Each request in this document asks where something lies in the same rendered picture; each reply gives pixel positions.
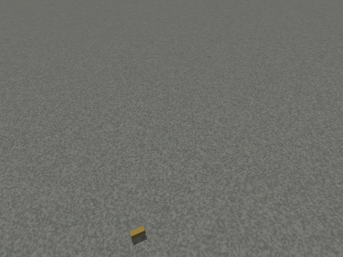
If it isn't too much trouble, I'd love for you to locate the small box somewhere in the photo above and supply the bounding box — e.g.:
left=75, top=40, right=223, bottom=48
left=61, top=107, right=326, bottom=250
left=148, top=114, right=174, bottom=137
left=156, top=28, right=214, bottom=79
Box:
left=130, top=226, right=146, bottom=239

